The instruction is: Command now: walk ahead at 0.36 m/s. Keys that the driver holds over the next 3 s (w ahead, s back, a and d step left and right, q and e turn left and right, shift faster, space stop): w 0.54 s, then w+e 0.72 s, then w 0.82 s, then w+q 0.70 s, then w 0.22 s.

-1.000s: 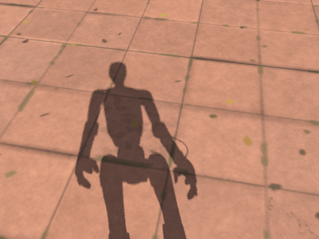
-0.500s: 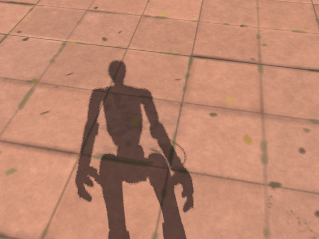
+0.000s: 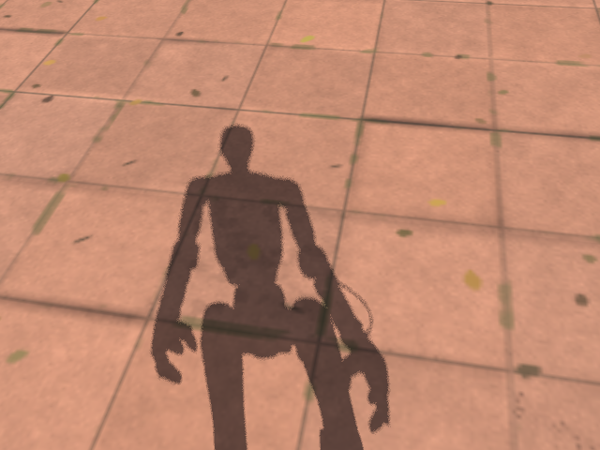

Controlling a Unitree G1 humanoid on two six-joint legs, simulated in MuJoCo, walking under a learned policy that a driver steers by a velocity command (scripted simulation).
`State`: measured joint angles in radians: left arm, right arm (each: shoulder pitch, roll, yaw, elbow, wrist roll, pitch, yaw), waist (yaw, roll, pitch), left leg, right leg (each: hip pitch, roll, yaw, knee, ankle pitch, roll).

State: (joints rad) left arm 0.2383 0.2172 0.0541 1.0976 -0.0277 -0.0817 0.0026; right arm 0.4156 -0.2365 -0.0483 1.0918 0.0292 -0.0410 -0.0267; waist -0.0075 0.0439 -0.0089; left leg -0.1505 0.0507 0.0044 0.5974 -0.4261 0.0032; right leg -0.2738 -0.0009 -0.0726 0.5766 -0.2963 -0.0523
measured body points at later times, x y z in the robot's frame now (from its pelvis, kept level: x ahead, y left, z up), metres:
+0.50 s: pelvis +0.26 +0.03 -0.01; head +0.30 +0.03 +0.43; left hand +0.16 +0.28 -0.15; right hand +0.47 -0.21 -0.11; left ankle +0.38 +0.12 -0.73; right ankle +0.02 -0.10 -0.68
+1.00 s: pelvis +0.55 -0.01 -0.01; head +0.57 -0.03 +0.44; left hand +0.78 +0.18 -0.11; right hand +0.48 -0.27 -0.15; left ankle +0.38 +0.12 -0.73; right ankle +0.67 -0.13 -0.72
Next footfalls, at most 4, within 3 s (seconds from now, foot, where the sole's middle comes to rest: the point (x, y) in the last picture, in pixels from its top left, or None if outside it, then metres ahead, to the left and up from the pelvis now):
0.46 left None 0.42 0.12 -0.76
1.02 right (386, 370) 0.71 -0.14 -0.76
1.50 left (340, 260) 1.05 -0.05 -0.76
2.04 right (454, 214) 1.21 -0.40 -0.76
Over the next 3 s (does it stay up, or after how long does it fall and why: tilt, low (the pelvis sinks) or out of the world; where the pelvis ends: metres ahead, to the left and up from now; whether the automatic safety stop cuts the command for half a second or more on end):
stays up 1.62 -0.37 0.01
